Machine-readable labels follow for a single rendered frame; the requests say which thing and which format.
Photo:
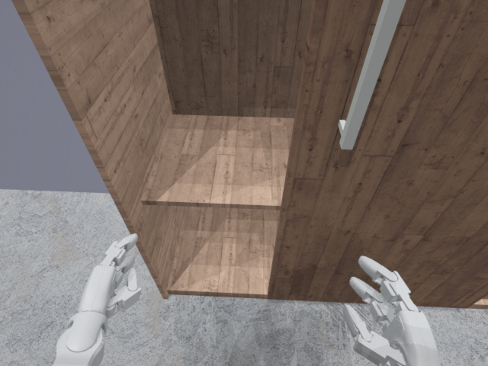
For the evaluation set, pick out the handle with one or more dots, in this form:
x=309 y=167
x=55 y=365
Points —
x=380 y=42

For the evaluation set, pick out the right robot hand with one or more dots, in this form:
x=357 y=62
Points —
x=409 y=330

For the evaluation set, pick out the robot left forearm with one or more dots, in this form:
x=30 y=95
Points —
x=82 y=344

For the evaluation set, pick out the left robot hand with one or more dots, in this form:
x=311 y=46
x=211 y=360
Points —
x=99 y=294

